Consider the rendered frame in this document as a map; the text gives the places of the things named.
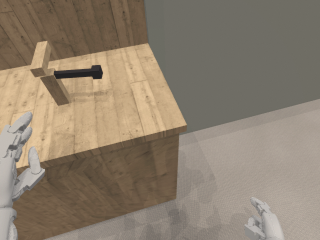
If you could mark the tap lever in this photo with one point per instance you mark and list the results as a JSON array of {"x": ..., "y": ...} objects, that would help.
[{"x": 95, "y": 72}]

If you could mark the robot left forearm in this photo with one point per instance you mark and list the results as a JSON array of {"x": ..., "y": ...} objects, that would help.
[{"x": 8, "y": 230}]

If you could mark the left robot hand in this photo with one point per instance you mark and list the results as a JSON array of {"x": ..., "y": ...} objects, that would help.
[{"x": 12, "y": 139}]

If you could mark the counter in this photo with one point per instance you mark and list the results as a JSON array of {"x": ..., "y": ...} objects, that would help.
[{"x": 109, "y": 146}]

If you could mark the right robot hand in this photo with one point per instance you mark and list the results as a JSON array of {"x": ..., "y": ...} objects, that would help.
[{"x": 268, "y": 226}]

